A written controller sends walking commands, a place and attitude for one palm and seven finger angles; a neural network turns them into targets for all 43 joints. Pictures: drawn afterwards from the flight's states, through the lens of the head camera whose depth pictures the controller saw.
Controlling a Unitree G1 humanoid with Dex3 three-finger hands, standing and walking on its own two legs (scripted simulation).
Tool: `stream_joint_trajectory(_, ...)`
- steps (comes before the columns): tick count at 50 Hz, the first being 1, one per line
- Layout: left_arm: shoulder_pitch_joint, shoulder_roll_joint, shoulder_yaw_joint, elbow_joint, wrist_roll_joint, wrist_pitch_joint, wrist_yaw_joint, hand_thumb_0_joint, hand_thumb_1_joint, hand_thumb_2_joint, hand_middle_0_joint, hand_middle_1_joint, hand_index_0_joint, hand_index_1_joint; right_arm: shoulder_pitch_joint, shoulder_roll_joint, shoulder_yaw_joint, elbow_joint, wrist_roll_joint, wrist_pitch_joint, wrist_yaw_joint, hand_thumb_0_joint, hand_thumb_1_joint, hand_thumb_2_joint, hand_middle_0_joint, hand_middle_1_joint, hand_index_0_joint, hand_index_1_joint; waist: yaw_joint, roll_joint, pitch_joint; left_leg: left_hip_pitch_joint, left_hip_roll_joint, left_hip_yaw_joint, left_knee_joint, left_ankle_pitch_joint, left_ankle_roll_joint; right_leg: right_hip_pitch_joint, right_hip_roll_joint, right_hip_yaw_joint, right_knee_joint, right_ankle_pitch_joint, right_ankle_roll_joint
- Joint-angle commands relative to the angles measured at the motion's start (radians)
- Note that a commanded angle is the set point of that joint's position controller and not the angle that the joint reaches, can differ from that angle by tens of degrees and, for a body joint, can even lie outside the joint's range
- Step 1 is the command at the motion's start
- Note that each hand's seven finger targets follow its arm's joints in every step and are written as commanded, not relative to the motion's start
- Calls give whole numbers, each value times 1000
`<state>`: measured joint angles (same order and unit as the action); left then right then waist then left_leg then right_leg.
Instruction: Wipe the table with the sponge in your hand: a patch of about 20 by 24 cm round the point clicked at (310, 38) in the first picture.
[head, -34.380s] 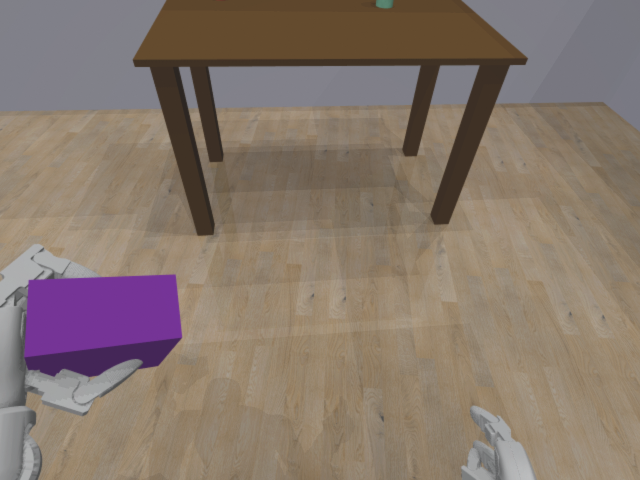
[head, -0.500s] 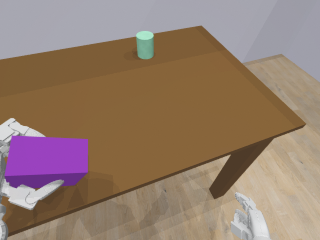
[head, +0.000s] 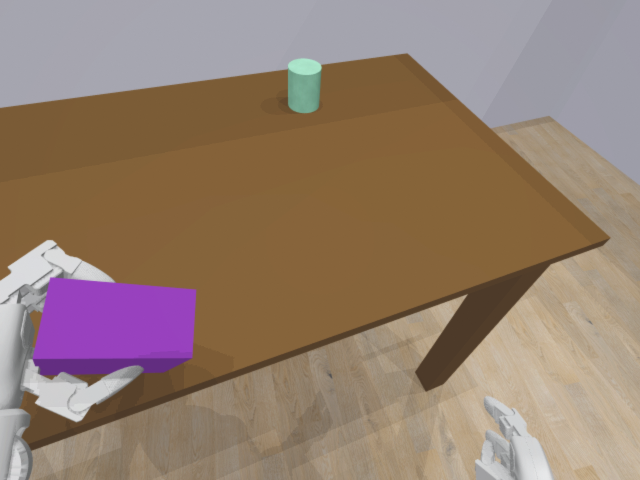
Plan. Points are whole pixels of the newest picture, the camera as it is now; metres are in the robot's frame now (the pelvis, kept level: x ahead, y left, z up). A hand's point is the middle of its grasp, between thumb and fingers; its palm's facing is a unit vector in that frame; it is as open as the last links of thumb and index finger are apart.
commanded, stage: come to a stop and stand still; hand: left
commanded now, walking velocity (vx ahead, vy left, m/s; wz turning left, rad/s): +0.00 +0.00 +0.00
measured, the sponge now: (137, 333) +0.22 +0.20 +0.12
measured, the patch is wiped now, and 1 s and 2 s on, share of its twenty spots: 0.00 0.00 0.00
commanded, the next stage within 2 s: look again from close up in 0.64 s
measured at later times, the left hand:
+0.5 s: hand (15, 292) +0.23 +0.30 +0.16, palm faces +0.41 -0.84 -0.36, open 10.3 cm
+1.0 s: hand (41, 292) +0.24 +0.28 +0.16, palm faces +0.40 -0.84 -0.38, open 10.3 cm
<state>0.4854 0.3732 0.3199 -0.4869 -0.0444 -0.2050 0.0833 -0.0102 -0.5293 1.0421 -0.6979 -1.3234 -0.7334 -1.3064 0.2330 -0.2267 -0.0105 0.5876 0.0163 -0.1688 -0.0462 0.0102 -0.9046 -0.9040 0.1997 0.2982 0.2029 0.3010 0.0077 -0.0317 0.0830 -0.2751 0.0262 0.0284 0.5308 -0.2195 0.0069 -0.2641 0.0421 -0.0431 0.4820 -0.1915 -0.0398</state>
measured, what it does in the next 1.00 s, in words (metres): stands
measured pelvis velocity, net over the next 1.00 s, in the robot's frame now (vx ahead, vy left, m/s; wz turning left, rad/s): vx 0.03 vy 0.03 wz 0.02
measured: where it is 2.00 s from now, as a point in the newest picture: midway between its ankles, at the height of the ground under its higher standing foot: outside the picture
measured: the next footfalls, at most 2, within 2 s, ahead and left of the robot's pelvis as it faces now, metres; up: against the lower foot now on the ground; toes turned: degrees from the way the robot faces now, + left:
none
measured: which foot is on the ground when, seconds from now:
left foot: down 0.00-1.00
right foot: down 0.00-1.00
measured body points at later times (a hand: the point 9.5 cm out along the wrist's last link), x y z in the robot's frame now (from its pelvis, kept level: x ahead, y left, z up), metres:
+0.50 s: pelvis +0.02 +0.04 +0.01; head +0.03 +0.07 +0.45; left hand +0.21 +0.34 +0.18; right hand +0.21 -0.16 -0.06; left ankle +0.04 +0.12 -0.74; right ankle +0.05 -0.09 -0.73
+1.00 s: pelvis +0.03 +0.03 +0.01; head +0.04 +0.05 +0.46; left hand +0.21 +0.32 +0.18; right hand +0.21 -0.19 -0.06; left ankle +0.04 +0.12 -0.74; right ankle +0.05 -0.09 -0.73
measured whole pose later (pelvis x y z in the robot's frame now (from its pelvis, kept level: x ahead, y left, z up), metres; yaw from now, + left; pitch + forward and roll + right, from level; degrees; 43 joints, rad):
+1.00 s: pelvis +0.03 +0.03 +0.01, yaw +1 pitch -2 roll -1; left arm 0.43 0.35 0.34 -0.46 -0.02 -0.19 0.12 -0.01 -0.53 1.04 -0.70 -1.32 -0.73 -1.31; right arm 0.20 -0.20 0.02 0.58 0.02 -0.14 -0.04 0.01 -0.90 -0.90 0.20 0.30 0.21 0.30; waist 0.02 -0.02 0.07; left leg -0.21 -0.02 0.03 0.45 -0.21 0.04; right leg -0.18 0.01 -0.03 0.38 -0.17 0.00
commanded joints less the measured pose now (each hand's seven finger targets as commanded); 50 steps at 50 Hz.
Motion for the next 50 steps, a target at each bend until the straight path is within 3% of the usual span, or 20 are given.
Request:
stream_joint_trajectory(1,-218,206,195,-226,-6,-82,54,0,100,1300,-1200,-1600,-1200,-1600,-128,-100,-17,-162,-3,-68,-12,0,-900,-900,200,300,200,300,14,189,-103,-27,72,-126,-226,-260,43,33,-76,117,-116,-246,22)
stream_joint_trajectory(4,-245,166,150,-213,12,-84,45,0,100,1300,-1200,-1600,-1200,-1600,-103,-99,-17,-164,0,-82,2,0,-900,-900,200,300,200,300,21,200,-134,-124,114,-169,-283,-288,59,185,-59,62,-2,-92,32)
stream_joint_trajectory(6,-212,133,122,-199,19,-79,39,0,100,1300,-1200,-1600,-1200,-1600,-111,-94,-12,-161,3,-93,16,0,-900,-900,200,300,200,300,21,194,-136,-103,113,-161,-290,-271,53,178,-54,52,-1,-67,34)
stream_joint_trajectory(9,-199,114,98,-185,28,-76,34,0,100,1300,-1200,-1600,-1200,-1600,-85,-98,-16,-157,-1,-90,27,0,-900,-900,200,300,200,300,17,106,-112,-134,116,-177,-286,-272,48,184,-61,60,-25,-59,34)
stream_joint_trajectory(12,-201,114,102,-173,33,-76,35,0,100,1300,-1200,-1600,-1200,-1600,-84,-96,-10,-146,-6,-83,29,0,-900,-900,200,300,200,300,13,103,-111,-113,102,-171,-283,-229,34,173,-57,53,-50,-41,34)
stream_joint_trajectory(16,-244,162,145,-215,35,-81,42,0,100,1300,-1200,-1600,-1200,-1600,-107,-91,-9,-147,-4,-79,27,0,-900,-900,200,300,200,300,11,140,-144,-27,83,-136,-247,-103,16,160,-65,64,-73,23,28)
stream_joint_trajectory(17,-234,129,116,-190,28,-84,37,0,100,1300,-1200,-1600,-1200,-1600,-93,-88,-5,-145,-11,-74,25,0,-900,-900,200,300,200,300,10,135,-141,-32,81,-145,-249,-82,14,165,-64,56,-76,33,27)
stream_joint_trajectory(21,-234,169,149,-240,25,-85,43,0,100,1300,-1200,-1600,-1200,-1600,-116,-84,-7,-155,-5,-71,22,0,-900,-900,200,300,200,300,13,149,-183,45,73,-122,-216,61,-8,170,-74,57,-71,103,24)
stream_joint_trajectory(22,-205,137,122,-211,17,-84,38,0,100,1300,-1200,-1600,-1200,-1600,-102,-85,-4,-153,-12,-63,23,0,-900,-900,200,300,200,300,13,124,-184,35,71,-131,-213,92,-5,180,-72,47,-80,115,26)
stream_joint_trajectory(26,-170,155,140,-245,15,-78,42,0,100,1300,-1200,-1600,-1200,-1600,-120,-89,-12,-161,-2,-52,22,0,-900,-900,200,300,200,300,12,131,-206,90,68,-115,-185,217,-30,173,-81,51,-74,161,23)
stream_joint_trajectory(27,-144,125,115,-208,9,-77,36,0,100,1300,-1200,-1600,-1200,-1600,-102,-93,-11,-158,-9,-42,22,0,-900,-900,200,300,200,300,12,132,-193,71,69,-120,-195,218,-26,174,-75,39,-76,150,26)
stream_joint_trajectory(31,-142,164,153,-232,10,-69,46,0,100,1300,-1200,-1600,-1200,-1600,-124,-95,-18,-167,2,-32,16,0,-900,-900,200,300,200,300,11,107,-199,72,68,-110,-184,175,-23,182,-91,62,-89,163,23)
stream_joint_trajectory(32,-121,130,124,-197,3,-70,41,0,100,1300,-1200,-1600,-1200,-1600,-109,-95,-14,-163,-6,-23,15,0,-900,-900,200,300,200,300,11,104,-188,52,65,-113,-192,153,-14,185,-89,53,-101,153,25)
stream_joint_trajectory(36,-135,172,153,-241,7,-66,50,0,100,1300,-1200,-1600,-1200,-1600,-132,-96,-19,-171,3,-25,8,0,-900,-900,200,300,200,300,12,119,-197,72,66,-107,-185,137,-12,179,-101,74,-99,160,21)
stream_joint_trajectory(37,-123,134,120,-205,0,-66,45,0,100,1300,-1200,-1600,-1200,-1600,-114,-96,-13,-167,-5,-18,7,0,-900,-900,200,300,200,300,11,105,-181,45,62,-112,-195,112,-4,183,-99,62,-112,145,23)
stream_joint_trajectory(41,-141,175,152,-235,7,-61,55,0,100,1300,-1200,-1600,-1200,-1600,-130,-98,-20,-167,3,-24,3,0,-900,-900,200,300,200,300,11,101,-182,56,62,-108,-189,63,1,170,-106,91,-121,127,19)
stream_joint_trajectory(42,-129,130,114,-202,0,-62,49,0,100,1300,-1200,-1600,-1200,-1600,-117,-96,-14,-165,-5,-18,2,0,-900,-900,200,300,200,300,10,96,-170,40,60,-113,-197,42,7,170,-106,78,-133,106,20)
stream_joint_trajectory(46,-153,169,145,-220,8,-55,58,0,100,1300,-1200,-1600,-1200,-1600,-127,-103,-21,-162,1,-23,0,0,-900,-900,200,300,200,300,10,91,-166,48,57,-106,-188,10,7,148,-111,110,-146,77,16)
stream_joint_trajectory(47,-137,129,114,-186,2,-56,52,0,100,1300,-1200,-1600,-1200,-1600,-117,-98,-16,-161,-5,-17,0,0,-900,-900,200,300,200,300,8,83,-158,36,56,-110,-196,6,12,153,-109,92,-151,66,17)
stream_joint_trajectory(50,-140,154,129,-221,2,-53,54,0,100,1300,-1200,-1600,-1200,-1600,-117,-101,-24,-168,-1,-20,-2,0,-900,-900,200,300,200,300,10,87,-180,57,60,-116,-182,58,13,169,-118,105,-141,121,14)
